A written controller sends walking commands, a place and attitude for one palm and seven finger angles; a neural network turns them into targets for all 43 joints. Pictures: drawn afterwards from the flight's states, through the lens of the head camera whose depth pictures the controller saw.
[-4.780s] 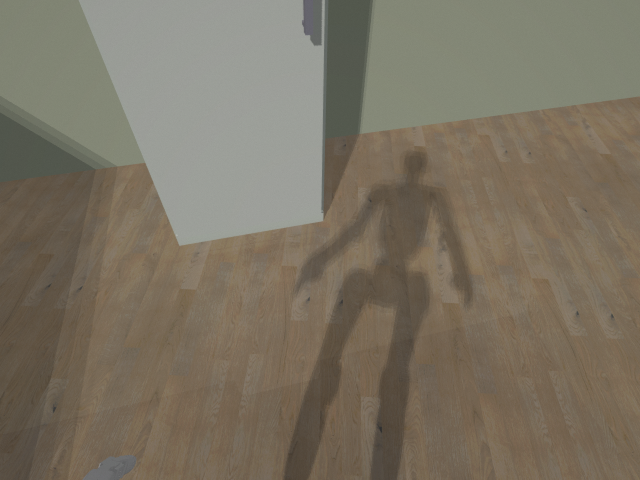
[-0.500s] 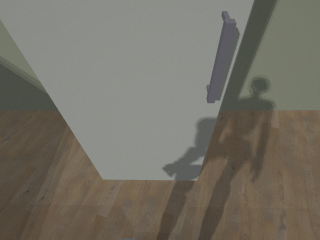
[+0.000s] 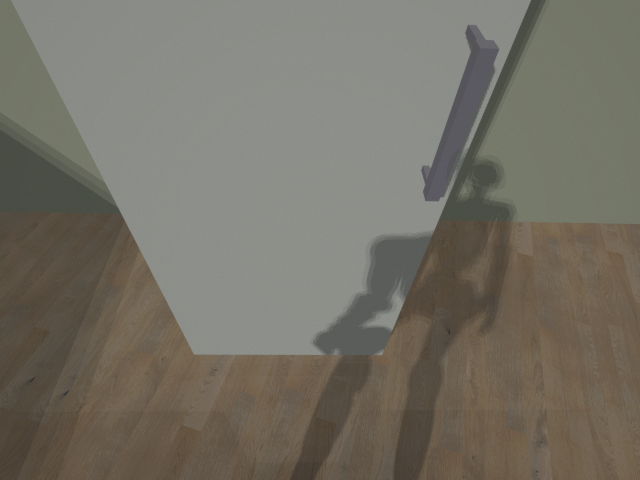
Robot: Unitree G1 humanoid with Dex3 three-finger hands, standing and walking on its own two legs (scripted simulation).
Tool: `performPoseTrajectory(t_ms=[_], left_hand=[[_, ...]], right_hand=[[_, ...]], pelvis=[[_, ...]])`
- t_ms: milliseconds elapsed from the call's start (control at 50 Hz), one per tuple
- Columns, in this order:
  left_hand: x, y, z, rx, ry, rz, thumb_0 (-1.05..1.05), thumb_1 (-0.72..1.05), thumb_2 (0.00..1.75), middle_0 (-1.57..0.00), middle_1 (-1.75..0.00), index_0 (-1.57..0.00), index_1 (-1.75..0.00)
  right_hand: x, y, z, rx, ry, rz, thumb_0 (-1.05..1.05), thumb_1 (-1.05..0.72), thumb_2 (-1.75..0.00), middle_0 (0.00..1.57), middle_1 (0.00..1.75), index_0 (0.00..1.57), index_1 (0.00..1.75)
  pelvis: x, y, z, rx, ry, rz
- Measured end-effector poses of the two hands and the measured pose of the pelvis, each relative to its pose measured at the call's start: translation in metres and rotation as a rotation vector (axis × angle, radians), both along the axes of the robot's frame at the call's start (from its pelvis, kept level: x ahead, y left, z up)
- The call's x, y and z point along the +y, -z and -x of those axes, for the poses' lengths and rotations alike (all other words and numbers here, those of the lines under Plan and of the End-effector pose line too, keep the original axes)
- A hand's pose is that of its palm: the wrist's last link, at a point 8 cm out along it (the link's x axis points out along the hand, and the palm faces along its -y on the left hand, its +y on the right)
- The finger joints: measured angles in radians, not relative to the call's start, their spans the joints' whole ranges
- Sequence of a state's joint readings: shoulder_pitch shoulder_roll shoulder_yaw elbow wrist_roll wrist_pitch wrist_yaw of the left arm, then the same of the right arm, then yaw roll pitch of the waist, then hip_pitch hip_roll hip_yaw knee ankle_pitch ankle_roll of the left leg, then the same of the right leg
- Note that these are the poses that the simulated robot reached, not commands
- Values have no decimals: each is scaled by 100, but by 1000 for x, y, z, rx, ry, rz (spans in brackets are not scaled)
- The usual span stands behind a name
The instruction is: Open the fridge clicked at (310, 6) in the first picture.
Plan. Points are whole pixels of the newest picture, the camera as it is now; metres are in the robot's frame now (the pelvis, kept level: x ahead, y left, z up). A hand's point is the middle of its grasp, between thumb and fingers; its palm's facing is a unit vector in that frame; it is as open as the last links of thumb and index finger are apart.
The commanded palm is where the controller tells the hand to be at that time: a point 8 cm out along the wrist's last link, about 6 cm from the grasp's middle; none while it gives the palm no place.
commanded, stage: come to a stop and stand still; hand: right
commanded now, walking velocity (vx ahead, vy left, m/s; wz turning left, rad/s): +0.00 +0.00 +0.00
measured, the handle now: (450, 123) +0.53 -0.15 +0.18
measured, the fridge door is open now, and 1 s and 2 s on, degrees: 0 0 0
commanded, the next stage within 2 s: look again from close up in 1.34 s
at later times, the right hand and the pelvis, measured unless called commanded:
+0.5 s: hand out of the picture -0.03 -0.21 -0.18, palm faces +0.03 +0.99 -0.17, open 7.4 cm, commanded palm none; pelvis -0.01 -0.04 +0.00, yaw +1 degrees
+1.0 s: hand out of the picture +0.02 -0.21 -0.16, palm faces +0.01 +0.97 -0.26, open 7.4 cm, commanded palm none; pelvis -0.01 -0.02 +0.00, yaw +1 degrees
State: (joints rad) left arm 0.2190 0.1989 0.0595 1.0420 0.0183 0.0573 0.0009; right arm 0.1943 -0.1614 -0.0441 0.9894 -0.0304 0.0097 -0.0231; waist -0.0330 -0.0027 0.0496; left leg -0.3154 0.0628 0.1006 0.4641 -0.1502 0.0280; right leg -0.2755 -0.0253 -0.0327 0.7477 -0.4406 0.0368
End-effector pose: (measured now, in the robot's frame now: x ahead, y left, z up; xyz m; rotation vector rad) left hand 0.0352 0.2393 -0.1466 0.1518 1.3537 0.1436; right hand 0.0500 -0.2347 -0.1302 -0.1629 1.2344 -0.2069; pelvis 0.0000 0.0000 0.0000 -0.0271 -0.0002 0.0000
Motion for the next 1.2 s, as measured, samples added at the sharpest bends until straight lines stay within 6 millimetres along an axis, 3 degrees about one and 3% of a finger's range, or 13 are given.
performPoseTrajectory(t_ms=[100, 200, 420, 600, 800, 1020, 1200], left_hand=[[-19, -4, 13, -29, 11, -36, 1, 91, 90, -20, -30, -20, -29], [-44, -11, 32, 10, 10, -27, 1, 91, 90, -20, -30, -20, -29], [-62, -4, 49, 39, -33, 3, 1, 92, 90, -20, -30, -20, -29], [-68, -1, 58, 55, -34, 21, 1, 91, 90, -20, -30, -20, -29], [-66, 13, 49, -20, -19, 55, 1, 92, 90, -20, -30, -20, -29], [-44, 14, 45, -11, -11, 58, 1, 91, 90, -20, -30, -20, -29], [-18, 9, 47, 16, -8, 20, 1, 91, 90, -20, -30, -20, -29]], right_hand=[[-21, 19, 30, 62, 30, -34, 1, -90, -90, 21, 30, 20, 30], [-32, 21, 54, 127, 40, -56, 1, -90, -90, 20, 30, 20, 29], [-25, 18, 85, 230, 12, -73, 1, -91, -90, 20, 30, 20, 29], [-16, 20, 74, 193, -10, -74, 1, -91, -90, 20, 30, 20, 29], [-29, 10, 57, 135, -25, -9, 1, -91, -90, 20, 30, 20, 29], [-21, -1, 30, 76, -43, 24, 1, -91, -90, 20, 30, 20, 29], [-6, 2, 23, 68, -49, 6, 1, -90, -90, 20, 30, 20, 29]], pelvis=[[-19, 7, 11, 2, 3, -30], [-30, 0, 12, -3, 4, -25], [-41, -2, 12, -18, -17, -27], [-41, 0, 12, -16, -17, -30], [-39, 5, 7, -32, -13, -17], [-22, 2, 6, -30, -16, -7], [-8, 1, 7, -26, -13, -8]])
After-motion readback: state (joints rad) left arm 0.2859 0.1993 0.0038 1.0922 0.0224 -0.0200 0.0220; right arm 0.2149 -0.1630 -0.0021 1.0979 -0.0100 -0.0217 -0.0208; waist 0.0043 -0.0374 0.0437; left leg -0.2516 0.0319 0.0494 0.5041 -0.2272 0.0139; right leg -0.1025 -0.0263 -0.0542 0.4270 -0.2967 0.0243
